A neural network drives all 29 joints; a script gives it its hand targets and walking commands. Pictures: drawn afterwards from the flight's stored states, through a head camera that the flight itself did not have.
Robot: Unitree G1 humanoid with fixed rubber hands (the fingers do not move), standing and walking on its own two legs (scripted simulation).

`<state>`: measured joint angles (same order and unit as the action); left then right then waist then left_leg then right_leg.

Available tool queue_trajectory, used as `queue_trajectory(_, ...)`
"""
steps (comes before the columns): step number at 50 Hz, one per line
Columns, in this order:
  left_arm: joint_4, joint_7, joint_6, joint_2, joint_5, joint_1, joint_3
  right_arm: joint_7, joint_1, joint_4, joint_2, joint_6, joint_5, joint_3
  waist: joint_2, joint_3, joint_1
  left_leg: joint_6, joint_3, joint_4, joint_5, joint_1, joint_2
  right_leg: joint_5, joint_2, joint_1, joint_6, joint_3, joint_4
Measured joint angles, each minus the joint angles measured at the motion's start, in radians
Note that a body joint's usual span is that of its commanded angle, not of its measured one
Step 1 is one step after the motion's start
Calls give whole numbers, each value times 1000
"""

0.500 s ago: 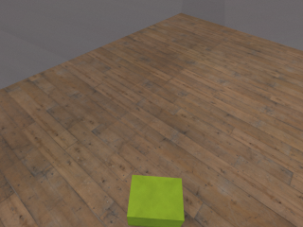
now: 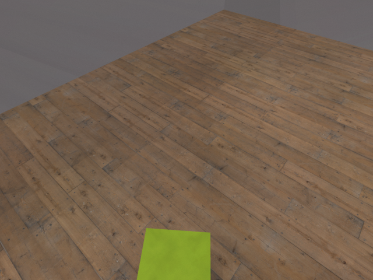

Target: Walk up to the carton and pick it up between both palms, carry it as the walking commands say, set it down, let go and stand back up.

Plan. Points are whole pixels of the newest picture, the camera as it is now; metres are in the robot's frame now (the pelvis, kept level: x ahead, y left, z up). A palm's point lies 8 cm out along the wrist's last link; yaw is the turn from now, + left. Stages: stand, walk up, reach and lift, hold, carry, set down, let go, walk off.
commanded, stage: walk up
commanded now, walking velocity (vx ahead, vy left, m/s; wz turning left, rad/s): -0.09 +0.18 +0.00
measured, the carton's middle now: (176, 262) +0.35 +0.04 -0.68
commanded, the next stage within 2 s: stand in 1.16 s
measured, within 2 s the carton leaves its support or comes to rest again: neither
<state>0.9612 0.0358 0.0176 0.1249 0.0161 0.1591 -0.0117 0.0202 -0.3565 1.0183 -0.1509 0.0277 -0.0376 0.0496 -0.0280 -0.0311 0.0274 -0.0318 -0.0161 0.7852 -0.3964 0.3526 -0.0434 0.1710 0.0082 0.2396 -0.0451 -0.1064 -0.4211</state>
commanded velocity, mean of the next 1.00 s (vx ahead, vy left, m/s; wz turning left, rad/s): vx -0.02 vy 0.00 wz -0.02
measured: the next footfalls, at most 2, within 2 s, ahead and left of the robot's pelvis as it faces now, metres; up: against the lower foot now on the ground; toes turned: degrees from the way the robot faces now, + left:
left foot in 0.28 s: +0.00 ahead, +0.17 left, +0.00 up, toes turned -2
right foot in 0.82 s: -0.03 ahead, -0.08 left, +0.00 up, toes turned -4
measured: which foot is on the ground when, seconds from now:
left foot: up 0.00-0.26, down 0.28-1.00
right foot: down 0.00-0.30, up 0.32-0.80, down 0.82-1.00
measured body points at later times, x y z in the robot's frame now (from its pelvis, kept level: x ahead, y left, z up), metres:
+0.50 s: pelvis -0.01 +0.10 +0.01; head +0.00 +0.14 +0.46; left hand +0.00 +0.35 -0.17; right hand +0.05 -0.14 -0.12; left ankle -0.01 +0.19 -0.74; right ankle -0.03 -0.06 -0.70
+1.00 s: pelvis -0.06 +0.04 +0.00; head -0.05 +0.02 +0.45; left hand +0.01 +0.26 -0.15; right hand -0.11 -0.19 -0.16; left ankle -0.04 +0.17 -0.74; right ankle -0.07 -0.08 -0.74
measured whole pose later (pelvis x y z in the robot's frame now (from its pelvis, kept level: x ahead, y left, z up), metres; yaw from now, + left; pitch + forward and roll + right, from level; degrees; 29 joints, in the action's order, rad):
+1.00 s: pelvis -0.06 +0.04 +0.00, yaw -2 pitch -1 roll -1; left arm 1.05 0.04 -0.01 0.13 0.02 0.20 0.01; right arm 0.02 -0.35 1.10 -0.19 0.02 -0.01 0.05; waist -0.06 -0.04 0.04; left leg -0.02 -0.01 0.46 -0.20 0.23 -0.06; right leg 0.22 0.00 0.15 0.00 -0.05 -0.39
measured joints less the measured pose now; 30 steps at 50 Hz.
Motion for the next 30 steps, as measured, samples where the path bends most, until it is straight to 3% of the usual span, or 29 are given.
queue_trajectory(4,2,21,-10,19,3,17,11,-3,66,-24,-5,18,-13,12,29,-21,-14,-17,-26,127,-45,56,33,20,-29,29,6,17,-45)
queue_trajectory(7,11,28,-26,39,6,42,22,-10,105,-43,-27,17,-12,21,38,-30,-28,-14,-5,138,-11,71,33,16,-54,45,26,32,-50)
queue_trajectory(12,32,20,-39,77,9,59,43,-13,147,-49,-57,18,5,20,50,-45,-48,-12,30,-61,9,-14,16,21,-89,72,66,42,-80)
queue_trajectory(14,32,9,-45,88,8,70,48,-12,152,-45,-66,9,11,14,51,-45,-54,-11,25,-212,81,-86,9,26,-96,77,86,43,-96)
queue_trajectory(16,43,-2,-48,106,3,75,54,-5,162,-25,-52,-6,10,14,77,-52,-63,20,7,-258,145,-118,24,53,-108,71,91,61,-115)
queue_trajectory(19,65,-4,-61,115,1,97,58,0,151,-17,-28,-20,3,-2,80,-33,-71,42,-7,-290,127,-152,16,212,-67,74,72,85,-201)
queue_trajectory(24,105,-12,-78,113,4,94,61,8,144,-17,8,-31,11,-16,73,-17,-65,57,-18,-364,166,-183,13,200,-28,78,58,101,-314)
queue_trajectory(30,95,-23,-114,108,22,76,91,29,137,-35,23,-33,18,-9,59,-23,-54,62,-44,-345,172,-148,-18,289,-4,144,92,112,-561)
